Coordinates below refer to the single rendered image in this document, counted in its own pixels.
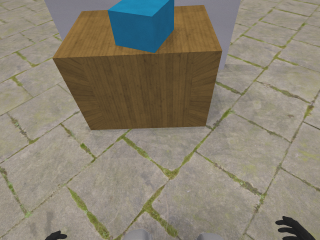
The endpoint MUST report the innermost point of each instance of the robot left hand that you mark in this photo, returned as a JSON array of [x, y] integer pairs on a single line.
[[56, 235]]

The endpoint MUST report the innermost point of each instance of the pedestal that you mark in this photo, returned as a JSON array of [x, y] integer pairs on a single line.
[[117, 87]]

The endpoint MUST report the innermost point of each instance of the robot left thigh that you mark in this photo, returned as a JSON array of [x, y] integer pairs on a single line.
[[138, 234]]

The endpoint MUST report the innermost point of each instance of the robot right hand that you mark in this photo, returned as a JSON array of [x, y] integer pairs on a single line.
[[300, 232]]

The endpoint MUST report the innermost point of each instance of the carton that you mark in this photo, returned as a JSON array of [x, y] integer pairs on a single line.
[[142, 24]]

